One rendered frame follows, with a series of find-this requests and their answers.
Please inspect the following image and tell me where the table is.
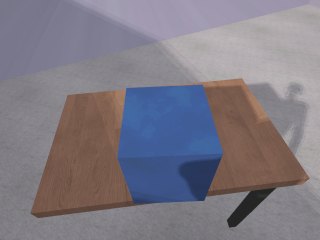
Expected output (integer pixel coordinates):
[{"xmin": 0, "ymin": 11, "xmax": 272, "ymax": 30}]
[{"xmin": 30, "ymin": 78, "xmax": 310, "ymax": 228}]

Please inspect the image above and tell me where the carton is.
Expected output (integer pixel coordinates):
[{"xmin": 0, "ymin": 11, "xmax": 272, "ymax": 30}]
[{"xmin": 117, "ymin": 84, "xmax": 223, "ymax": 204}]

